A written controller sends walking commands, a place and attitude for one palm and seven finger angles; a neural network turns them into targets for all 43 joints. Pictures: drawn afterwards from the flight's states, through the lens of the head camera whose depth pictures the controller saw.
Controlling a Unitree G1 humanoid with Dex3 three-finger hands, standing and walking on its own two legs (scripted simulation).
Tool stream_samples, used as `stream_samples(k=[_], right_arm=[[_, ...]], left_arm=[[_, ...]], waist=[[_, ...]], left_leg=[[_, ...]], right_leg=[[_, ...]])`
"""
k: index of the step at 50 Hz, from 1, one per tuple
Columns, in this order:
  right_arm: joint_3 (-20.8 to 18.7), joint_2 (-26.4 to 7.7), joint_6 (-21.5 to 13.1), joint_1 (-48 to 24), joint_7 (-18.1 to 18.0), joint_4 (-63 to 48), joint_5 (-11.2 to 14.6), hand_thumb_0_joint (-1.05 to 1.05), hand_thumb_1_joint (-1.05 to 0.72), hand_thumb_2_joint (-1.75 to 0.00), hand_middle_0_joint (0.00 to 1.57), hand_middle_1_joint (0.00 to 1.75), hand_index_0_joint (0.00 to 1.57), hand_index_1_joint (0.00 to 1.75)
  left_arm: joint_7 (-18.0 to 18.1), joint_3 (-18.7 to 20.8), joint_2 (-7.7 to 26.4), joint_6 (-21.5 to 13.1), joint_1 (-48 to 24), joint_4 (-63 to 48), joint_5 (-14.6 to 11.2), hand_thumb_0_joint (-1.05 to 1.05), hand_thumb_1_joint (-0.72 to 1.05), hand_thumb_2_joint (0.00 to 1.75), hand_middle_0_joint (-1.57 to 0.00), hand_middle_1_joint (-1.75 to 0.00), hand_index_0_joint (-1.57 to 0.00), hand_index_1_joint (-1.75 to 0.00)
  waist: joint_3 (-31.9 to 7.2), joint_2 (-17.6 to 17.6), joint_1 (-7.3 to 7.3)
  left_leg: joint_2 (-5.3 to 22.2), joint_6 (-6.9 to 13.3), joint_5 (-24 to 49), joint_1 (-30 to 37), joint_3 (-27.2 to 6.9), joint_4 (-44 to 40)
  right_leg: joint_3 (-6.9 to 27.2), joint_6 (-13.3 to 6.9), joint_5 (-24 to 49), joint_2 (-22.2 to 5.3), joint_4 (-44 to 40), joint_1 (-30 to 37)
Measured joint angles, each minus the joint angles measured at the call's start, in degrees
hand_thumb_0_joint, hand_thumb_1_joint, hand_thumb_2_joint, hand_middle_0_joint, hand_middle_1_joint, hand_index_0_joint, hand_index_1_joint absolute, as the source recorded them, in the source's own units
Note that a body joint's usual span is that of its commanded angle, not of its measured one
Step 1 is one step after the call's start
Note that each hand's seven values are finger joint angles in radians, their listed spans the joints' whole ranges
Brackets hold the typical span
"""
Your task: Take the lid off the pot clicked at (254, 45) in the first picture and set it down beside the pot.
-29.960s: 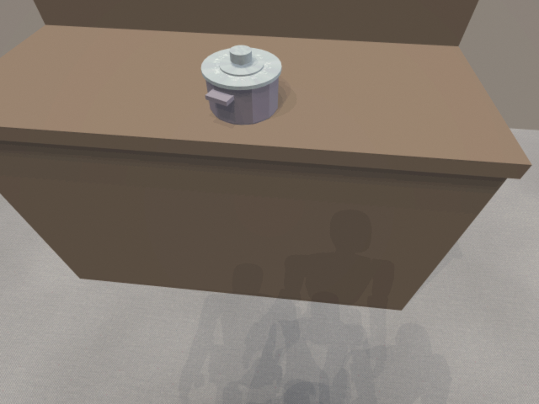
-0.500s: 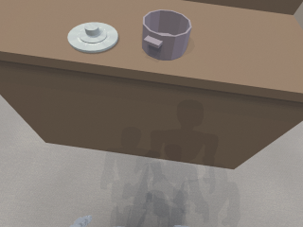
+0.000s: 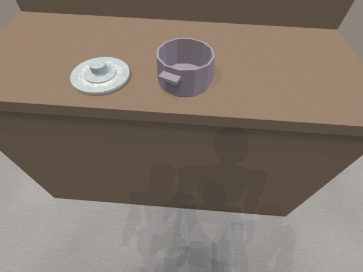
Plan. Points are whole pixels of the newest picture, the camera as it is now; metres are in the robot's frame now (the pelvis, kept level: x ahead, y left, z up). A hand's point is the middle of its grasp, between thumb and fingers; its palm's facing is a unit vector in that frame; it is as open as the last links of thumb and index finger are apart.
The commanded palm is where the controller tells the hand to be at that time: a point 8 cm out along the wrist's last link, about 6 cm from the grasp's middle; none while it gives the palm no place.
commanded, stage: stop stepping back and stand still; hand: left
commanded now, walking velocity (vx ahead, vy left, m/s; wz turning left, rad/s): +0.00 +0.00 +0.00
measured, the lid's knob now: (98, 66) +0.63 +0.27 +0.08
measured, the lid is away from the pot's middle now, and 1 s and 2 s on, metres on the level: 0.25 0.25 0.25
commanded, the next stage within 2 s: let the arm hang, fingers relaxed in 0.04 s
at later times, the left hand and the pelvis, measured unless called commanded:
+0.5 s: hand out of the picture +0.01 +0.17 -0.17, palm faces +0.04 -0.98 -0.20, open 7.3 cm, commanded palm none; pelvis -0.02 +0.00 +0.00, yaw +0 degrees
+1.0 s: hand out of the picture -0.03 +0.17 -0.17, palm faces +0.04 -0.98 -0.20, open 7.3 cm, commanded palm none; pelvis -0.04 +0.00 +0.01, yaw +0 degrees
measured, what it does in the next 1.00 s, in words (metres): stands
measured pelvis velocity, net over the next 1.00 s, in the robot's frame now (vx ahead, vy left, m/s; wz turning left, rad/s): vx -0.04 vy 0.00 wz -0.01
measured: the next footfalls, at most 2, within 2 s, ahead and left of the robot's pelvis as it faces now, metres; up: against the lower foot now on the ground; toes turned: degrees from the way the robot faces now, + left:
none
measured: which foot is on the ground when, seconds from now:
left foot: down 0.00-1.00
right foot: down 0.00-1.00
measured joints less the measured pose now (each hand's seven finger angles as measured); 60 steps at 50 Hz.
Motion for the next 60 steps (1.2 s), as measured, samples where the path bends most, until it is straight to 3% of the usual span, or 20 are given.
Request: stream_samples(k=[60], right_arm=[[0.78, 1.62, -0.34, 0.05, 0.14, 2.76, 0.15, 0.01, -0.91, -0.90, 0.20, 0.30, 0.20, 0.30]], left_arm=[[-0.17, -0.33, 0.41, 0.19, 3.59, 4.85, 0.49, 0.01, 0.94, 0.90, -0.20, -0.30, -0.20, -0.30]], waist=[[1.10, -0.33, 0.66]], left_leg=[[0.43, -0.28, 4.25, -1.05, 0.41, -1.48]], right_leg=[[0.18, -0.39, 5.39, 0.40, -3.44, -0.27]])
